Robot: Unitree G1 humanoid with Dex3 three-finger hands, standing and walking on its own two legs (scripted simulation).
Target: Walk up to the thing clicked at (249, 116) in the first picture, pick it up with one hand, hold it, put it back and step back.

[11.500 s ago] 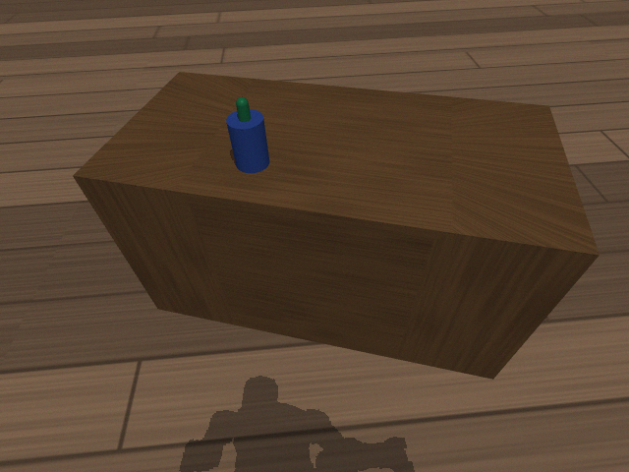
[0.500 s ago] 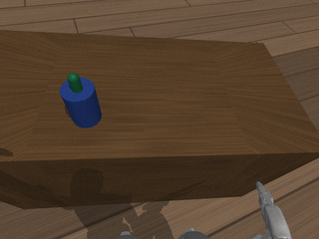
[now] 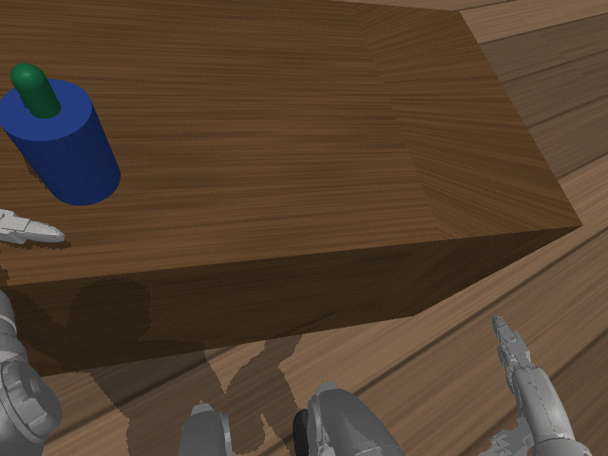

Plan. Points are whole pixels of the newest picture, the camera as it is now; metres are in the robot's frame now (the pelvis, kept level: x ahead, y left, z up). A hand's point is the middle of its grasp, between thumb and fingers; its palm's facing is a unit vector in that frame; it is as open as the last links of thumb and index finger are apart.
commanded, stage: close in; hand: left
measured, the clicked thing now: (59, 133) +0.52 +0.24 +0.06
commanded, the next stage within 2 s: rest palm in 0.34 s
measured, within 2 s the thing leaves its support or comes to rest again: leaves its support in 2.00 s
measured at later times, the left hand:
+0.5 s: hand (56, 181) +0.47 +0.25 +0.03, palm faces +0.23 -0.97 +0.06, open 17.7 cm
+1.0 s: hand (54, 157) +0.49 +0.25 +0.04, palm faces +0.24 -0.97 +0.04, open 14.5 cm
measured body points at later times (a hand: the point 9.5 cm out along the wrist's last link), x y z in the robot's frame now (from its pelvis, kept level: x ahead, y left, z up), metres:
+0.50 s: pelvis -0.01 -0.01 +0.00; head +0.12 +0.05 +0.43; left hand +0.45 +0.30 +0.03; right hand +0.15 -0.27 +0.01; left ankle +0.02 +0.10 -0.65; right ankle +0.04 -0.13 -0.65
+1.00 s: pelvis +0.01 +0.00 +0.00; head +0.13 +0.05 +0.43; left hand +0.47 +0.30 +0.04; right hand +0.17 -0.26 +0.00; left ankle +0.02 +0.10 -0.65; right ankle +0.04 -0.13 -0.65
